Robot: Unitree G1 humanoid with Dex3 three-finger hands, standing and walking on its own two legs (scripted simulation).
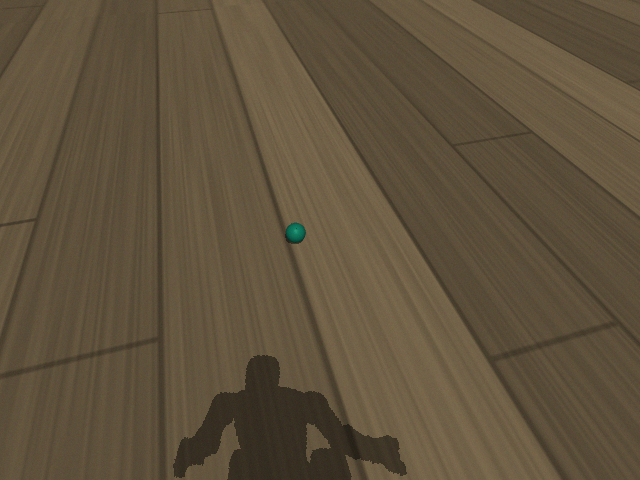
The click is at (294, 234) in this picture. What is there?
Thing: free ball
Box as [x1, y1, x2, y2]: [286, 223, 305, 242]
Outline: 290,224 286,229 287,238 293,242 300,241 305,234 304,228 302,225 298,223
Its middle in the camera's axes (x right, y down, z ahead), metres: -0.09 -0.04 +1.70
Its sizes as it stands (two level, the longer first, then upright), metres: 0.088 0.088 0.088
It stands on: the floor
